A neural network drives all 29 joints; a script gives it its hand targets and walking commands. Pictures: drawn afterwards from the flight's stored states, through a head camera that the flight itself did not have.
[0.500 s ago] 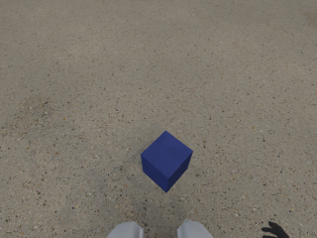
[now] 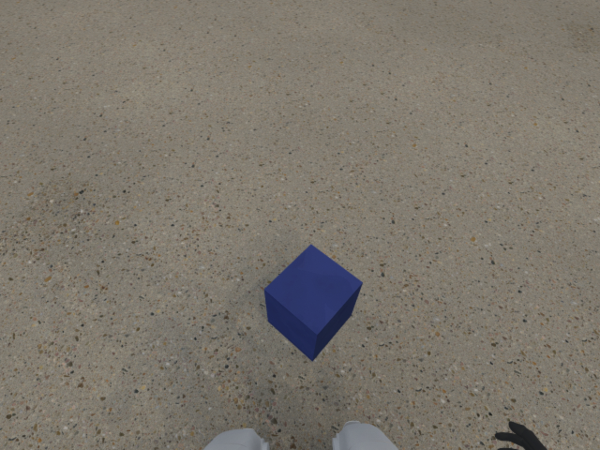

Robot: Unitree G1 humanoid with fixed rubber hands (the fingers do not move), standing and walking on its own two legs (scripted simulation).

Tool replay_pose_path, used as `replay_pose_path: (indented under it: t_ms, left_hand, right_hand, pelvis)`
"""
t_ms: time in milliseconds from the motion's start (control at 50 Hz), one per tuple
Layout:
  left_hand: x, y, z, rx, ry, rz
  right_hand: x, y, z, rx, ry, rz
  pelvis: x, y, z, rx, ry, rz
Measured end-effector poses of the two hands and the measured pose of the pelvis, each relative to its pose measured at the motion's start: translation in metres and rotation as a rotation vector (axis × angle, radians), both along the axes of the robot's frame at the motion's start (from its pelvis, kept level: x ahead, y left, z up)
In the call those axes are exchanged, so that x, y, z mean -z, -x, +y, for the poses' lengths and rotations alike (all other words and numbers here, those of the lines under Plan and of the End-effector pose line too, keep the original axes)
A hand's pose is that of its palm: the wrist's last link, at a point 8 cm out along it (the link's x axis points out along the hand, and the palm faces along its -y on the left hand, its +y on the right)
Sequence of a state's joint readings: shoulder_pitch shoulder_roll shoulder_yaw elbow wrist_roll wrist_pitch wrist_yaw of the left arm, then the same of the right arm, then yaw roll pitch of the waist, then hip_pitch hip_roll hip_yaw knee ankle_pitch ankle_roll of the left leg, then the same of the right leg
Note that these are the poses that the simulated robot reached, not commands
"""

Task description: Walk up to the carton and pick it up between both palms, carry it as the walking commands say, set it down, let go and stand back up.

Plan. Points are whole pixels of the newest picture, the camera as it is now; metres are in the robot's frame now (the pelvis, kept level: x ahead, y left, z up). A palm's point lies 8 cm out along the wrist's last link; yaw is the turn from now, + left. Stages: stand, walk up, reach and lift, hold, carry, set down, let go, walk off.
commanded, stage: walk up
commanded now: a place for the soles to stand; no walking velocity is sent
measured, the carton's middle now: (311, 303) +0.57 -0.05 -0.62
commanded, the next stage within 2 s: none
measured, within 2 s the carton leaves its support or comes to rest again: neither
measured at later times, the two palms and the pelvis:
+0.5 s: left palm out of the picture +0.05 +0.33 -0.09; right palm out of the picture +0.08 -0.31 -0.09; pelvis -0.01 +0.01 +0.01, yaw -1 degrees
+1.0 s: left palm out of the picture +0.05 +0.33 -0.09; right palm out of the picture +0.08 -0.30 -0.08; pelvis -0.01 +0.02 +0.01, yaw -1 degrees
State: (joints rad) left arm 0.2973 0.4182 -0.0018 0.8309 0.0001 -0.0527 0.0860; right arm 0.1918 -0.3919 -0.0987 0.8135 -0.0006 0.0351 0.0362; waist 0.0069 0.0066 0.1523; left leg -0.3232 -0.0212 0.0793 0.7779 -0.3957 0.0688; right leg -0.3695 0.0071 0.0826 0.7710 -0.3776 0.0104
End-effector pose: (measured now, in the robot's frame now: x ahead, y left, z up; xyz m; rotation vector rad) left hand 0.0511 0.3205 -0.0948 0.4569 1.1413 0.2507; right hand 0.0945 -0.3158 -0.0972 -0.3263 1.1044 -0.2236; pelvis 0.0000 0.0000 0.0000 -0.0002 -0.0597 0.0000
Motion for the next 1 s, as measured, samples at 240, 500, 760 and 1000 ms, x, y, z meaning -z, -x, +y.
replay_pose_path:
  t_ms: [240,500,760,1000]
  left_hand:
    - [0.004,0.002,0.02,0.002,-0.012,-0.027]
    - [0.0,0.002,0.008,0.005,0.019,0.016]
    - [0.0,0.003,0.015,0.023,-0.012,-0.018]
    - [-0.001,-0.001,0.014,0.021,0.025,-0.003]
  right_hand:
    - [0.014,0.006,0.023,-0.003,-0.028,-0.016]
    - [-0.011,0.011,0.009,0.009,0.018,-0.004]
    - [0.012,0.008,0.017,0.016,-0.029,-0.02]
    - [-0.014,0.017,0.015,0.021,0.024,-0.025]
  pelvis:
    - [0.009,0.011,0.019,0.002,0.018,-0.042]
    - [-0.007,0.006,0.011,0.011,0.005,-0.02]
    - [0.007,0.013,0.015,0.02,0.011,-0.033]
    - [-0.007,0.013,0.019,0.023,0.014,-0.029]
